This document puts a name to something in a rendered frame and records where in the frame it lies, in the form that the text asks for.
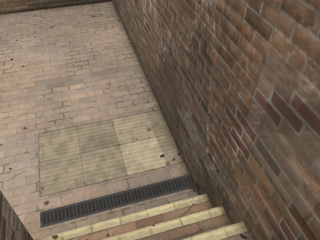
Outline stairs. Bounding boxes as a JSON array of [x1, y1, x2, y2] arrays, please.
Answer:
[[35, 193, 253, 240]]

